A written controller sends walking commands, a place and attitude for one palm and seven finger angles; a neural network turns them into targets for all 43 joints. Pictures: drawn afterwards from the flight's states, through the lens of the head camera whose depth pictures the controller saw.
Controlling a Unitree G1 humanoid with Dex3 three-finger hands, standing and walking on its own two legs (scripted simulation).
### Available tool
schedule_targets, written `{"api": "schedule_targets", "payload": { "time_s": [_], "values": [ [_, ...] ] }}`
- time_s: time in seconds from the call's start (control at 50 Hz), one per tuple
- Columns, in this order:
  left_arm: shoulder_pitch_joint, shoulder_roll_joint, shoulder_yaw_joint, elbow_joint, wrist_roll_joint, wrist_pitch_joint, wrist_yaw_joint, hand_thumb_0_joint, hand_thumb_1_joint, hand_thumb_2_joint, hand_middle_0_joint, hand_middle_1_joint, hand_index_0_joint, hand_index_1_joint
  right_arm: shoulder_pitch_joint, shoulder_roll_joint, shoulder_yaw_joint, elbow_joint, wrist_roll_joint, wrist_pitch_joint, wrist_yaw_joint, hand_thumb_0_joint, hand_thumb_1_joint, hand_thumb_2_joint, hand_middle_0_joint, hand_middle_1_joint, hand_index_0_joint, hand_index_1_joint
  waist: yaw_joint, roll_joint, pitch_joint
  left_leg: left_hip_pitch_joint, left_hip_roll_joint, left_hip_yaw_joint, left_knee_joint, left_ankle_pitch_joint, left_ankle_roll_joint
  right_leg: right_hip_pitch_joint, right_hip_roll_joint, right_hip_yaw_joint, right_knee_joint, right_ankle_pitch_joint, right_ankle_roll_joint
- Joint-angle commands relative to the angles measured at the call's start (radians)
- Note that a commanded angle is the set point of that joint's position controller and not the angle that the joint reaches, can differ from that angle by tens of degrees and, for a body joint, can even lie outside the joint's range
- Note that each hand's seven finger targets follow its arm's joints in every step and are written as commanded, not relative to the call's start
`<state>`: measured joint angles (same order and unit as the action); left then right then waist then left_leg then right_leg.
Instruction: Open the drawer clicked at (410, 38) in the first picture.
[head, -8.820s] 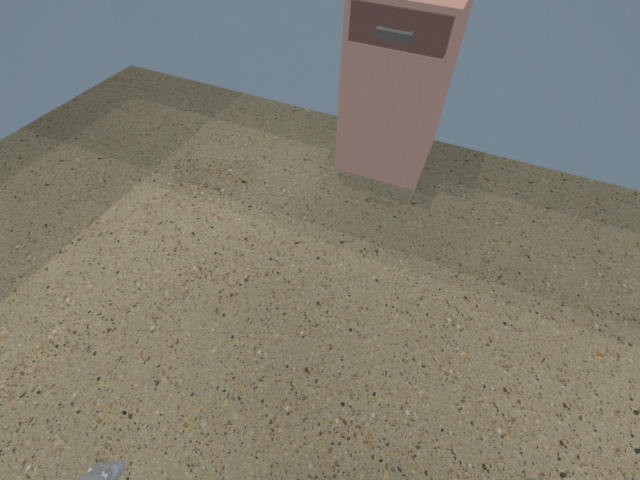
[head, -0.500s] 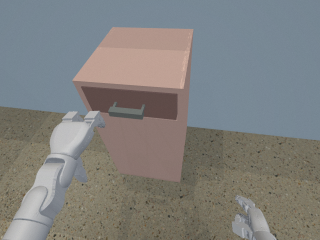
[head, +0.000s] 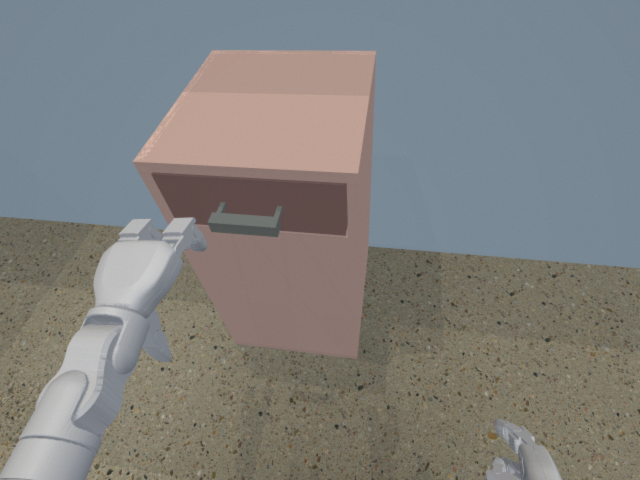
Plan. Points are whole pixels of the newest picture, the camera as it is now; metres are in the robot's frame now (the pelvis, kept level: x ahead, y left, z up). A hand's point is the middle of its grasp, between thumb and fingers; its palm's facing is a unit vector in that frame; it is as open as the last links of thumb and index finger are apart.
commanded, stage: move the hooked fingers above the handle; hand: left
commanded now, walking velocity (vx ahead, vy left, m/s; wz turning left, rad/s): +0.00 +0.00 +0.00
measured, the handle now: (247, 216) +0.56 +0.23 -0.07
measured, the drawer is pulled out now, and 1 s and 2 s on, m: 0.00 0.00 0.00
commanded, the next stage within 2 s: none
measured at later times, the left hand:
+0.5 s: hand (193, 261) +0.37 +0.23 +0.05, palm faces -0.03 -0.04 -1.00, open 13.9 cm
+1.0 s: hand (215, 236) +0.44 +0.23 +0.03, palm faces -0.04 -0.01 -1.00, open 13.8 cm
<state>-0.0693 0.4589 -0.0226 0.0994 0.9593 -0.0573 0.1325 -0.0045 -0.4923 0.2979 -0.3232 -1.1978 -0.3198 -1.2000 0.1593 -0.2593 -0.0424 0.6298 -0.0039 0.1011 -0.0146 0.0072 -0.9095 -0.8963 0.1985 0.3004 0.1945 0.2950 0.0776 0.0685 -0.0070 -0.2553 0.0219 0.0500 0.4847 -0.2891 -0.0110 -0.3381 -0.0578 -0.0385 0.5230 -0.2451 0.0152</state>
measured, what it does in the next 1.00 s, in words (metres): stands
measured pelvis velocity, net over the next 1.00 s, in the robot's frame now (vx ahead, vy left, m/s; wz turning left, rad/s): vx -0.01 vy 0.00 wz -0.01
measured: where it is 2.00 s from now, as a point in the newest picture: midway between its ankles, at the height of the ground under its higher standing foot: outside the picture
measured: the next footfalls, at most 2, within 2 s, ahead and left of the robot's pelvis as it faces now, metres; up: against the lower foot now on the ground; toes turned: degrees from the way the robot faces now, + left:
none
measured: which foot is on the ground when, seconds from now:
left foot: down 0.00-1.00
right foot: down 0.00-1.00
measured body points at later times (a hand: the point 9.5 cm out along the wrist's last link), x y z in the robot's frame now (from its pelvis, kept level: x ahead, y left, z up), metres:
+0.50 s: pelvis +0.00 +0.00 -0.01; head +0.05 -0.02 +0.44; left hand +0.37 +0.23 +0.10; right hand +0.13 -0.25 -0.13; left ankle -0.03 +0.13 -0.74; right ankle +0.01 -0.13 -0.74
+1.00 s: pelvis -0.01 +0.00 -0.02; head +0.07 -0.02 +0.43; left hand +0.43 +0.23 +0.08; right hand +0.05 -0.27 -0.15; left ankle -0.03 +0.13 -0.74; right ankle +0.01 -0.13 -0.74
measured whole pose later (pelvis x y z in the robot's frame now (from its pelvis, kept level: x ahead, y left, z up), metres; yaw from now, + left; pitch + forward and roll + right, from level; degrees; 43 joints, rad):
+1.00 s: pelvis -0.01 +0.00 -0.02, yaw -1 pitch +13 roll +1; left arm -0.65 0.47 -0.01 0.86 1.10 -0.15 0.26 0.00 -0.49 0.30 -0.32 -1.20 -0.32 -1.20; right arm 0.30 -0.25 -0.08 0.68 -0.01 0.12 -0.02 0.00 -0.91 -0.90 0.20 0.30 0.20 0.30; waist -0.04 0.04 -0.09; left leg -0.54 0.03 0.06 0.67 -0.35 0.00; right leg -0.62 -0.05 -0.02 0.67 -0.28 0.02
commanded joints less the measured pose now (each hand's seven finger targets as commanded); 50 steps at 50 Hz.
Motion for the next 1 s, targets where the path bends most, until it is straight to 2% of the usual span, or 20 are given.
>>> {"api": "schedule_targets", "payload": {
  "time_s": [0.0,0.08,0.1,0.14,0.16,0.18,0.2,0.28,0.36,0.42,0.46,0.56,0.62,0.66,0.7,0.74,0.82,0.88,0.96,0.98],
  "values": [
    [-0.246,0.197,0.103,-0.193,-0.010,0.006,0.019,0.000,-0.500,0.300,-0.300,-1.200,-0.300,-1.200,-0.117,-0.097,-0.021,-0.155,-0.001,-0.044,-0.007,0.000,-0.900,-0.900,0.200,0.300,0.200,0.300,0.000,-0.052,-0.253,0.027,-0.049,0.002,-0.054,0.290,0.029,0.185,0.057,-0.005,-0.047,0.229,-0.048],
    [-0.392,0.198,0.077,-0.065,-0.002,-0.002,0.005,0.000,-0.500,0.300,-0.300,-1.200,-0.300,-1.200,-0.094,-0.100,-0.013,-0.133,0.002,-0.045,-0.022,0.000,-0.900,-0.900,0.200,0.300,0.200,0.300,-0.032,-0.111,-0.186,-0.005,-0.051,0.005,-0.054,0.186,0.035,0.119,0.058,-0.005,-0.070,0.134,-0.041],
    [-0.435,0.222,0.090,-0.041,0.008,-0.011,0.007,0.000,-0.500,0.300,-0.300,-1.200,-0.300,-1.200,-0.082,-0.102,-0.015,-0.123,0.001,-0.045,-0.025,0.000,-0.900,-0.900,0.200,0.300,0.200,0.300,-0.032,-0.094,-0.202,-0.006,-0.053,0.004,-0.052,0.179,0.034,0.114,0.060,-0.005,-0.065,0.123,-0.044],
    [-0.485,0.206,0.069,-0.061,0.018,-0.034,0.012,0.000,-0.500,0.300,-0.300,-1.200,-0.300,-1.200,-0.072,-0.095,-0.021,-0.127,-0.003,-0.052,-0.026,0.000,-0.900,-0.900,0.200,0.300,0.200,0.300,-0.027,-0.042,-0.278,0.027,-0.055,0.004,-0.034,0.230,0.035,0.134,0.058,-0.001,-0.048,0.174,-0.049],
    [-0.493,0.231,0.096,-0.057,0.019,-0.044,0.017,0.000,-0.500,0.300,-0.300,-1.200,-0.300,-1.200,-0.063,-0.098,-0.024,-0.124,-0.005,-0.053,-0.026,0.000,-0.900,-0.900,0.200,0.300,0.200,0.300,-0.027,-0.037,-0.302,0.030,-0.055,-0.002,-0.028,0.246,0.033,0.141,0.062,-0.002,-0.040,0.182,-0.050],
    [-0.491,0.220,0.087,-0.039,0.018,-0.050,0.021,0.000,-0.500,0.300,-0.300,-1.200,-0.300,-1.200,-0.057,-0.093,-0.024,-0.125,-0.006,-0.053,-0.027,0.000,-0.900,-0.900,0.200,0.300,0.200,0.300,-0.024,-0.039,-0.313,0.027,-0.057,-0.003,-0.024,0.256,0.034,0.146,0.059,-0.003,-0.033,0.196,-0.050],
    [-0.506,0.221,0.090,-0.002,0.015,-0.054,0.024,0.000,-0.500,0.300,-0.300,-1.200,-0.300,-1.200,-0.050,-0.095,-0.026,-0.116,-0.005,-0.053,-0.028,0.000,-0.900,-0.900,0.200,0.300,0.200,0.300,-0.033,-0.047,-0.292,0.012,-0.056,-0.001,-0.018,0.257,0.034,0.134,0.060,-0.003,-0.032,0.209,-0.049],
    [-0.540,0.204,0.079,0.089,0.027,-0.055,0.034,0.000,-0.500,0.300,-0.300,-1.200,-0.300,-1.200,-0.028,-0.099,-0.031,-0.113,-0.002,-0.046,-0.022,0.000,-0.900,-0.900,0.200,0.300,0.200,0.300,-0.033,-0.049,-0.285,-0.025,-0.056,-0.001,-0.007,0.269,0.030,0.110,0.064,-0.010,-0.011,0.216,-0.053],
    [-0.606,0.218,0.084,0.170,0.040,-0.052,0.042,0.000,-0.500,0.300,-0.300,-1.200,-0.300,-1.200,0.003,-0.109,-0.040,-0.107,-0.001,-0.039,-0.023,0.000,-0.900,-0.900,0.200,0.300,0.200,0.300,-0.048,-0.083,-0.313,-0.051,-0.057,0.000,0.014,0.263,0.035,0.101,0.066,-0.008,0.001,0.222,-0.051],
    [-0.683,0.216,0.069,0.204,0.048,-0.065,0.051,0.000,-0.500,0.300,-0.300,-1.200,-0.300,-1.200,0.033,-0.113,-0.048,-0.098,-0.002,-0.036,-0.024,0.000,-0.900,-0.900,0.200,0.300,0.200,0.300,-0.058,-0.069,-0.342,-0.053,-0.057,-0.001,0.030,0.271,0.039,0.081,0.065,-0.004,0.018,0.234,-0.053],
    [-0.684,0.254,0.109,0.207,0.053,-0.078,0.059,0.000,-0.500,0.300,-0.300,-1.200,-0.300,-1.200,0.050,-0.117,-0.057,-0.098,-0.006,-0.034,-0.023,0.000,-0.900,-0.900,0.200,0.300,0.200,0.300,-0.048,-0.049,-0.396,-0.051,-0.059,-0.002,0.045,0.314,0.039,0.107,0.067,-0.002,0.034,0.273,-0.056],
    [-0.728,0.237,0.099,0.309,0.058,-0.087,0.083,0.000,-0.500,0.300,-0.300,-1.200,-0.300,-1.200,0.085,-0.123,-0.065,-0.081,-0.001,-0.023,-0.021,0.000,-0.900,-0.900,0.200,0.300,0.200,0.300,-0.072,-0.068,-0.360,-0.101,-0.057,-0.002,0.062,0.299,0.041,0.057,0.070,-0.006,0.048,0.267,-0.055],
    [-0.801,0.251,0.096,0.336,0.075,-0.092,0.104,0.000,-0.500,0.300,-0.300,-1.200,-0.300,-1.200,0.113,-0.129,-0.073,-0.070,-0.003,-0.020,-0.018,0.000,-0.900,-0.900,0.200,0.300,0.200,0.300,-0.080,-0.043,-0.404,-0.095,-0.056,0.003,0.077,0.296,0.043,0.040,0.070,0.001,0.061,0.267,-0.055],
    [-0.831,0.267,0.110,0.369,0.080,-0.096,0.113,0.000,-0.500,0.300,-0.300,-1.200,-0.300,-1.200,0.133,-0.132,-0.077,-0.063,-0.005,-0.017,-0.020,0.000,-0.900,-0.900,0.200,0.300,0.200,0.300,-0.086,-0.063,-0.434,-0.107,-0.057,-0.001,0.088,0.319,0.045,0.053,0.073,0.001,0.071,0.292,-0.055],
    [-0.830,0.275,0.118,0.419,0.085,-0.098,0.121,0.000,-0.500,0.300,-0.300,-1.200,-0.300,-1.200,0.145,-0.131,-0.081,-0.058,-0.003,-0.014,-0.019,0.000,-0.900,-0.900,0.200,0.300,0.200,0.300,-0.086,-0.057,-0.431,-0.120,-0.056,0.003,0.094,0.312,0.046,0.041,0.073,0.002,0.076,0.292,-0.054],
    [-0.878,0.239,0.081,0.434,0.092,-0.104,0.128,0.000,-0.500,0.300,-0.300,-1.200,-0.300,-1.200,0.155,-0.130,-0.083,-0.053,-0.005,-0.011,-0.017,0.000,-0.900,-0.900,0.200,0.300,0.200,0.300,-0.100,-0.048,-0.432,-0.118,-0.055,0.002,0.102,0.316,0.045,0.013,0.074,0.001,0.082,0.290,-0.054],
    [-0.917,0.236,0.076,0.495,0.102,-0.105,0.142,0.000,-0.500,0.300,-0.300,-1.200,-0.300,-1.200,0.182,-0.134,-0.087,-0.040,-0.008,-0.005,-0.011,0.000,-0.900,-0.900,0.200,0.300,0.200,0.300,-0.110,-0.049,-0.438,-0.130,-0.052,0.001,0.115,0.322,0.046,-0.010,0.077,-0.001,0.091,0.293,-0.055],
    [-0.949,0.311,0.129,0.557,0.115,-0.101,0.157,0.000,-0.500,0.300,-0.300,-1.200,-0.300,-1.200,0.195,-0.142,-0.083,-0.034,-0.008,0.001,-0.015,0.000,-0.900,-0.900,0.200,0.300,0.200,0.300,-0.110,-0.078,-0.452,-0.180,-0.055,0.002,0.119,0.284,0.050,0.003,0.076,0.007,0.097,0.277,-0.052],
    [-1.015,0.267,0.084,0.600,0.127,-0.097,0.168,0.000,-0.500,0.300,-0.300,-1.200,-0.300,-1.200,0.211,-0.139,-0.085,-0.026,-0.011,0.000,-0.014,0.000,-0.900,-0.900,0.200,0.300,0.200,0.300,-0.136,-0.051,-0.452,-0.177,-0.053,0.002,0.135,0.289,0.050,-0.041,0.079,0.005,0.102,0.271,-0.053],
    [-1.022,0.275,0.089,0.606,0.130,-0.099,0.171,0.000,-0.500,0.300,-0.300,-1.200,-0.300,-1.200,0.220,-0.141,-0.087,-0.026,-0.012,0.000,-0.014,0.000,-0.900,-0.900,0.200,0.300,0.200,0.300,-0.133,-0.045,-0.466,-0.173,-0.050,-0.001,0.137,0.291,0.048,-0.048,0.079,0.004,0.109,0.265,-0.053]
  ]
}}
